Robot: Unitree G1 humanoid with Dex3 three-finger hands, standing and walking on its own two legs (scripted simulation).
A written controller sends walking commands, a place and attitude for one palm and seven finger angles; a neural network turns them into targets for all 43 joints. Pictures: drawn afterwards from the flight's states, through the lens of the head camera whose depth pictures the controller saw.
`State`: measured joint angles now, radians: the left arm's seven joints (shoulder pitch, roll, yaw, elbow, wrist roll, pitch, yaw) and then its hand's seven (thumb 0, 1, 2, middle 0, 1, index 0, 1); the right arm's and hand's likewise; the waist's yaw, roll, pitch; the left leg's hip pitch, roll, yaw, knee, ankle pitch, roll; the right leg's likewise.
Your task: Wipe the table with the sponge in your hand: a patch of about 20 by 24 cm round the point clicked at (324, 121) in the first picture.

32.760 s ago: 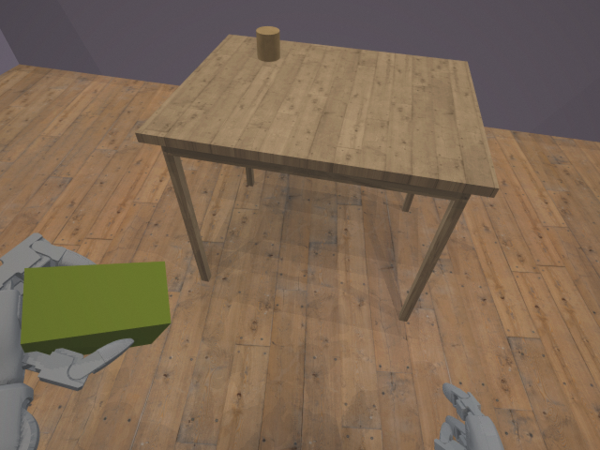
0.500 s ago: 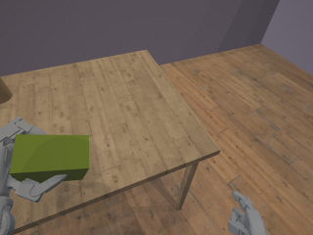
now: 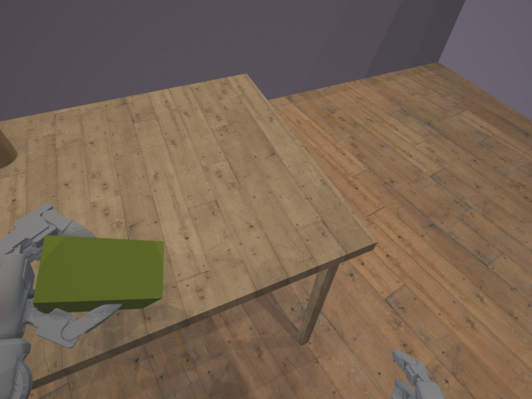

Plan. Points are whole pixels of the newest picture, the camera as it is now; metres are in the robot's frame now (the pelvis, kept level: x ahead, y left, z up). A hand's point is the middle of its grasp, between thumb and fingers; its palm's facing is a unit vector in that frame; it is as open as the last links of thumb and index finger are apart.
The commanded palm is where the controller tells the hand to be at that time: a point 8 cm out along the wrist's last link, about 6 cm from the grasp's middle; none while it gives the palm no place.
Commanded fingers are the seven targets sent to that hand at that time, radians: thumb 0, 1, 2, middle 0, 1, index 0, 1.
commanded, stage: come to a stop and stand still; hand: left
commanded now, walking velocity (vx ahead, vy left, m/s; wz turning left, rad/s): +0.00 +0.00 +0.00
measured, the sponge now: (118, 277) +0.22 +0.20 +0.13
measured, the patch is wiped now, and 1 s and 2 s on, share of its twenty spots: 0.00 0.00 0.00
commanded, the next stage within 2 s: look again from close up in 0.72 s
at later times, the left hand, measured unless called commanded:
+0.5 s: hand (4, 240) +0.24 +0.32 +0.17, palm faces +0.37 -0.85 -0.37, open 10.0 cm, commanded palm +0.18 +0.35 +0.18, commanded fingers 0.00 0.10 1.30 -1.20 -1.60 -1.20 -1.60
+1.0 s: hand (6, 253) +0.22 +0.31 +0.16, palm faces +0.36 -0.84 -0.40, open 10.0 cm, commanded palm +0.17 +0.35 +0.18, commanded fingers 0.00 0.10 1.30 -1.20 -1.60 -1.20 -1.60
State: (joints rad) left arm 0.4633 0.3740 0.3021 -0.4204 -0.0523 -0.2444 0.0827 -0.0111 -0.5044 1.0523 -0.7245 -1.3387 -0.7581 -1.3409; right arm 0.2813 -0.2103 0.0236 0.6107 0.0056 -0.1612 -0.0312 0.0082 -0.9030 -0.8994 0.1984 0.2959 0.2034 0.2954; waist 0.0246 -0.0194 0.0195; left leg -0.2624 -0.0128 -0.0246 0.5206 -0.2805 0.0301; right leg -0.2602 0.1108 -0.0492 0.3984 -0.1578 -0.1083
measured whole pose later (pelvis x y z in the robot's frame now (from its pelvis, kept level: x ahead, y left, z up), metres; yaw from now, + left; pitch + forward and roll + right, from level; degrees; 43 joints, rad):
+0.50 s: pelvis +0.02 +0.07 +0.00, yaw +0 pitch +0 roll -1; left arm 0.41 0.38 0.35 -0.46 -0.05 -0.23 0.09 -0.01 -0.50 1.05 -0.72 -1.34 -0.76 -1.34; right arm 0.18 -0.19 0.04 0.55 0.00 -0.15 -0.02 0.01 -0.90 -0.90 0.20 0.30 0.21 0.30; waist 0.03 -0.04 0.03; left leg -0.16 -0.09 -0.01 0.40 -0.24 0.08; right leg -0.21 0.03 -0.02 0.39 -0.18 -0.02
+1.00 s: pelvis +0.01 +0.07 +0.00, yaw +1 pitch +0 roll -1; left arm 0.44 0.37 0.35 -0.46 -0.05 -0.22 0.09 -0.01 -0.50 1.05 -0.72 -1.34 -0.76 -1.34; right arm 0.21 -0.21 0.02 0.59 0.01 -0.12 -0.03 0.01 -0.90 -0.90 0.20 0.30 0.21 0.30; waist 0.02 -0.01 0.06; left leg -0.18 -0.09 -0.01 0.40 -0.22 0.07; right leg -0.22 0.03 -0.03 0.38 -0.16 -0.03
